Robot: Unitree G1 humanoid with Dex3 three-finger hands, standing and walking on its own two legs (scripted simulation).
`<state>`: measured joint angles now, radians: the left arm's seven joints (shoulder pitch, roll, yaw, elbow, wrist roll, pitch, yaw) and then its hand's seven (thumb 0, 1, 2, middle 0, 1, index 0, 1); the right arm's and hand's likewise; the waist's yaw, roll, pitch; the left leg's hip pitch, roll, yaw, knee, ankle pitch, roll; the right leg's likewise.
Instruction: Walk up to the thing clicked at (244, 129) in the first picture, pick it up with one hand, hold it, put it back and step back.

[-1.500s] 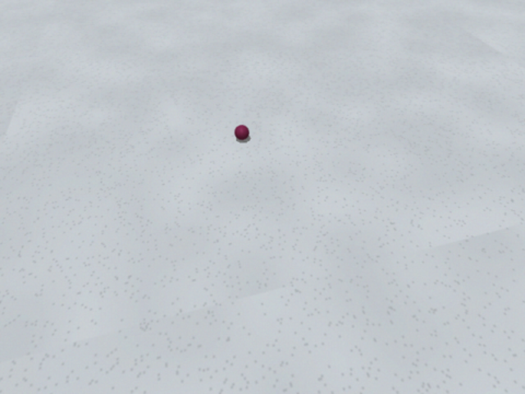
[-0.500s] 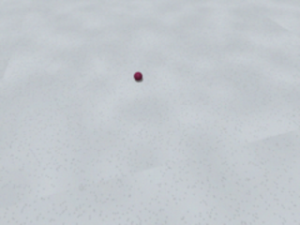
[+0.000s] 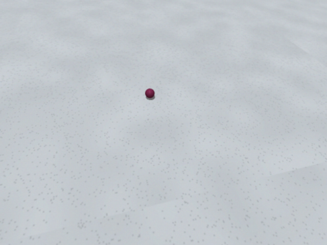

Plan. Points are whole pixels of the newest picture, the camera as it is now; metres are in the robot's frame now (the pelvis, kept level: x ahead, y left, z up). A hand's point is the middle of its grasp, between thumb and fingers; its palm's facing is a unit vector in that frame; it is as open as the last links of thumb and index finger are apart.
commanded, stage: walk up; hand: left
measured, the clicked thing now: (149, 93) +1.47 +0.14 -0.71
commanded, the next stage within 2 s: none
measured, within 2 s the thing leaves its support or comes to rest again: neither
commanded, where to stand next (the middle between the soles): +1.09 -0.10 m, yaw -1 degrees
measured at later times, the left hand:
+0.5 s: hand (107, 161) +0.39 +0.21 -0.11, palm faces -0.07 -0.92 -0.39, open 7.4 cm
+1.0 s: hand (115, 132) +0.54 +0.21 -0.15, palm faces -0.07 -0.94 -0.34, open 7.4 cm
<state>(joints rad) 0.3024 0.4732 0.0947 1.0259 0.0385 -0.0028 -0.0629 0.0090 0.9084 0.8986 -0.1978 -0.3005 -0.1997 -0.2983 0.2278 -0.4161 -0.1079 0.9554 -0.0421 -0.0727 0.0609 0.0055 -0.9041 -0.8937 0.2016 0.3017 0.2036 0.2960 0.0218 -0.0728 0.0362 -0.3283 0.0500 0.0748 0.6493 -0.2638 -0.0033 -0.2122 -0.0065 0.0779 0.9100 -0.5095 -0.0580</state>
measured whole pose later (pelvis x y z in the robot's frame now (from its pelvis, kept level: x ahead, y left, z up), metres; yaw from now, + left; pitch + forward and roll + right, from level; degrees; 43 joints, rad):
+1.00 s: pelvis +0.51 -0.06 +0.00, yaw -2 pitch -2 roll -1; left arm 0.33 0.42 0.04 0.90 0.00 -0.05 -0.03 0.01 0.91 0.90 -0.20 -0.30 -0.20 -0.30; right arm 0.22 -0.38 -0.06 0.81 -0.01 -0.08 0.06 0.01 -0.90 -0.89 0.20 0.30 0.20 0.30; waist 0.01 -0.04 0.10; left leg -0.36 0.04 0.08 0.63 -0.24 0.04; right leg -0.27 0.02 0.01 1.11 -0.48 -0.06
